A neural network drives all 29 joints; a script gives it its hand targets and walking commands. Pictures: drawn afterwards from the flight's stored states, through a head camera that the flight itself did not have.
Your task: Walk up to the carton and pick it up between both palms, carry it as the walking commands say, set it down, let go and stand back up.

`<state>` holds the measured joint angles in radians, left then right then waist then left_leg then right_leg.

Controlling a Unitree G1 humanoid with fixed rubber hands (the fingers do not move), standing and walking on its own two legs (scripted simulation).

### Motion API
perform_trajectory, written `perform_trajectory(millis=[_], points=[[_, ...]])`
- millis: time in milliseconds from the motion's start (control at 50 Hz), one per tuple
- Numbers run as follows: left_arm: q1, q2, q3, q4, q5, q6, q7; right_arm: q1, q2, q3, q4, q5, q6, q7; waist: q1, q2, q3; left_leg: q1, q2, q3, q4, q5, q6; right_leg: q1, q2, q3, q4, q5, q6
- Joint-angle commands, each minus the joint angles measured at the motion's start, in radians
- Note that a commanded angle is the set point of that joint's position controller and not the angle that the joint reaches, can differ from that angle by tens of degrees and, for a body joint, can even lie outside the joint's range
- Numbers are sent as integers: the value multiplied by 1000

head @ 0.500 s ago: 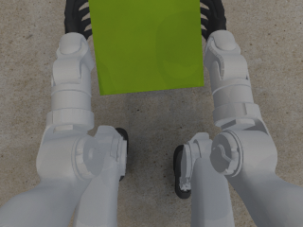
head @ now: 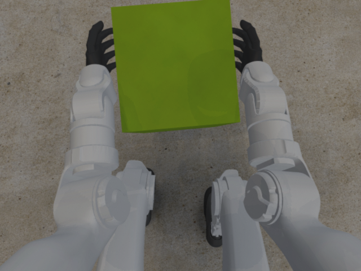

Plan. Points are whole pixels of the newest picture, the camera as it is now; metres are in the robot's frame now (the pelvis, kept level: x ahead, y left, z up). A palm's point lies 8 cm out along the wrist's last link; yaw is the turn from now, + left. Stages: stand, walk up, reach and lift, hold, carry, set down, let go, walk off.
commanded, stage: reach and lift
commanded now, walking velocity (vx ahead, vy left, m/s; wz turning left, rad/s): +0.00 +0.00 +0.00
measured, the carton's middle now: (176, 82) +0.50 +0.05 -0.15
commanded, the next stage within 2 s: none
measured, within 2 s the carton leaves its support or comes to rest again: neither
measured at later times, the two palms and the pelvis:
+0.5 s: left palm (81, 59) +0.47 +0.19 +0.00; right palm (267, 55) +0.50 -0.10 +0.00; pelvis +0.01 +0.00 +0.05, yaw +0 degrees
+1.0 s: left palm (54, 48) +0.45 +0.19 +0.08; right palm (294, 44) +0.48 -0.10 +0.08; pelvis +0.03 +0.00 +0.12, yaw +1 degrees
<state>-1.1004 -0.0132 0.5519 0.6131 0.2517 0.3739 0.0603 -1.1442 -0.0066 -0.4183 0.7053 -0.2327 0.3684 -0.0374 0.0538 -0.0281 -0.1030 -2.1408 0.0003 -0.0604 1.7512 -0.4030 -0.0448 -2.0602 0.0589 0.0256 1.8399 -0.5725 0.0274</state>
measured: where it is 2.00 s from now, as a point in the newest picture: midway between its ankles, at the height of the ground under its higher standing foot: (178, 217)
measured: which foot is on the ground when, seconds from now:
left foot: down 0.00-1.00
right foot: down 0.00-1.00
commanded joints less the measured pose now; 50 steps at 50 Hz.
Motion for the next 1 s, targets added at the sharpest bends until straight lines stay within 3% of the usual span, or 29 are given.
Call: perform_trajectory(millis=[0, 980], points=[[-583, -994, -547, 96, -155, 15, -289, -604, 989, 470, 14, 148, -24, 247, 27, -5, -1053, 785, -154, 155, -112, 183, 12, 394, 132, -95, -248, 181, -10], [-247, -1135, -614, 50, -113, 23, -287, -274, 1094, 487, -5, 102, -20, 278, 14, 9, -912, 1175, -159, 98, -490, 216, 12, 725, 129, -46, -624, 224, -16]])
